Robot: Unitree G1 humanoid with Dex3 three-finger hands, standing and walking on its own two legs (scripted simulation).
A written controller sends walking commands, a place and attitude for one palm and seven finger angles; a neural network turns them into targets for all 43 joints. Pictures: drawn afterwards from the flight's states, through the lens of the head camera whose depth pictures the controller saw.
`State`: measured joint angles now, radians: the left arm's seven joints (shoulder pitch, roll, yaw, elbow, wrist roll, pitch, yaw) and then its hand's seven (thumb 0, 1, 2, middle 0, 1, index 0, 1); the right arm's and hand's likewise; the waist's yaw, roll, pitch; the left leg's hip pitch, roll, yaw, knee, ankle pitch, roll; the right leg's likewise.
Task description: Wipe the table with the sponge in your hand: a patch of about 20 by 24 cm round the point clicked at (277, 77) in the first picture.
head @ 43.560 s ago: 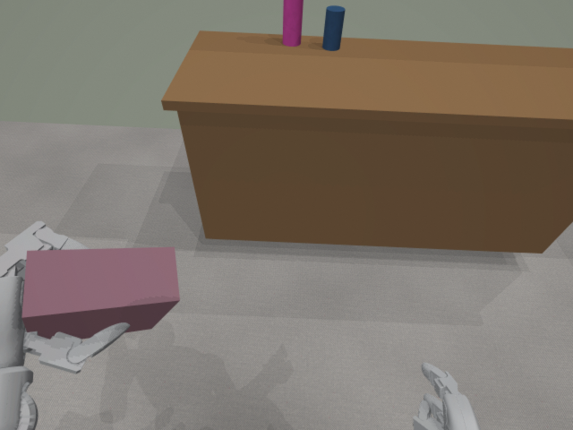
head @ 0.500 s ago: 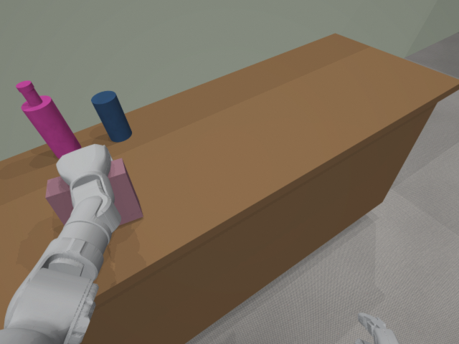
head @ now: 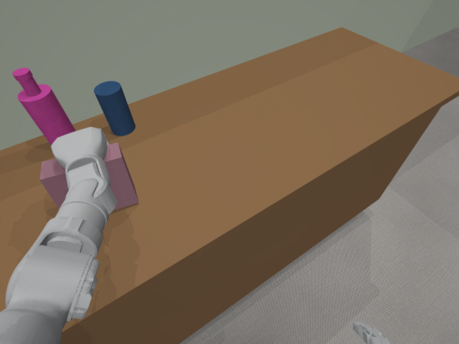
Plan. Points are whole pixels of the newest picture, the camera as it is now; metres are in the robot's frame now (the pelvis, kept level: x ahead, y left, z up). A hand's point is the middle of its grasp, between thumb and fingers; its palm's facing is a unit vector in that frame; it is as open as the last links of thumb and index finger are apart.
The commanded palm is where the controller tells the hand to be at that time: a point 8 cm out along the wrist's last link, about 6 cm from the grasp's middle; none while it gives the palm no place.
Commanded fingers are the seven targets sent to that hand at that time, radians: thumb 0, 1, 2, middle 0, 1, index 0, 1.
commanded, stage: wipe forward along the third lane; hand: left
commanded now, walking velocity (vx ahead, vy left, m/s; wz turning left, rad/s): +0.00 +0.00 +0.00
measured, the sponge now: (97, 190) +0.41 +0.28 +0.02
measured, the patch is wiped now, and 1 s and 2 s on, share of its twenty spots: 0.80 0.85 1.00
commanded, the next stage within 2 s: wipe back along the third lane in 0.12 s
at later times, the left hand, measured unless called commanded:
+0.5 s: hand (83, 166) +0.44 +0.30 +0.07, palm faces +0.04 -0.04 -1.00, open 10.0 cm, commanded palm +0.39 +0.27 +0.11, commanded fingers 0.00 0.10 1.30 -1.20 -1.60 -1.20 -1.60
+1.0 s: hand (91, 182) +0.40 +0.26 +0.07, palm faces +0.03 -0.05 -1.00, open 10.1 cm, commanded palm +0.35 +0.23 +0.11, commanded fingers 0.00 0.10 1.30 -1.20 -1.60 -1.20 -1.60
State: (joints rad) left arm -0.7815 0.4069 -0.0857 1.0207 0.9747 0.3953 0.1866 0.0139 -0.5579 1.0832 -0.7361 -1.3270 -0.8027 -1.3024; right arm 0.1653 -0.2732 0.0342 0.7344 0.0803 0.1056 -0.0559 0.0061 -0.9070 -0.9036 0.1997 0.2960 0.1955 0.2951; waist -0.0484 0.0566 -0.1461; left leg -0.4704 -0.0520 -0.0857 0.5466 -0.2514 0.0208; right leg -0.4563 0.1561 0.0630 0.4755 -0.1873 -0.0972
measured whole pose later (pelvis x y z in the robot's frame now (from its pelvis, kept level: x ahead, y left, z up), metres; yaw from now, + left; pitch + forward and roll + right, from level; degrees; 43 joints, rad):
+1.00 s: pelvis +0.02 +0.07 +0.00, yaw +2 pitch +6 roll -2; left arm -0.64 0.12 -0.43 0.75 0.93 0.70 0.26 -0.02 -0.50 1.07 -0.65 -1.42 -0.71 -1.41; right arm 0.01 -0.21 0.04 0.70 0.08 0.20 0.05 0.01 -0.91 -0.90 0.20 0.30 0.20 0.30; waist 0.07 0.05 -0.17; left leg -0.34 -0.14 -0.09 0.54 -0.28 0.11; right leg -0.32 0.06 0.04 0.48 -0.26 -0.03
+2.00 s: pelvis +0.01 -0.01 +0.01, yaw -1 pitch -1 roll +1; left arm -0.16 0.26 -0.38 0.21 0.93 0.74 0.19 0.00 -0.49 1.07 -0.64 -1.43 -0.72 -1.39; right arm -0.03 -0.27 0.05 0.67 0.09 0.20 0.03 0.01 -0.91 -0.90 0.20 0.30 0.19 0.29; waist 0.06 0.09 -0.13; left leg -0.19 -0.04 -0.06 0.47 -0.26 0.01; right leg -0.20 0.16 0.07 0.45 -0.22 -0.13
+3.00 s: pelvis +0.00 +0.00 +0.01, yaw -2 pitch -1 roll +0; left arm -0.08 0.40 -0.15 0.18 0.92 0.52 0.06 -0.04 -0.53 1.07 -0.71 -1.36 -0.79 -1.32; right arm 0.01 -0.26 0.06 0.69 0.07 0.08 -0.08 0.01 -0.91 -0.90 0.20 0.30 0.20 0.30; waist 0.08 0.09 -0.09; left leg -0.21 -0.06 -0.08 0.49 -0.25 0.02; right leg -0.22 0.15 0.08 0.45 -0.20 -0.11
